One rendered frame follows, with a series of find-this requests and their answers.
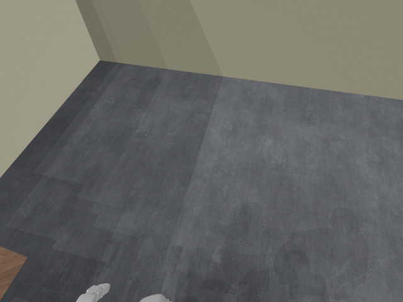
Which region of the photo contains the left robot hand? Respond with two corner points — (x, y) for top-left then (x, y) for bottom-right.
(76, 283), (110, 302)

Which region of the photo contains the cabinet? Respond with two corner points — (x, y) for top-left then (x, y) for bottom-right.
(0, 247), (27, 300)

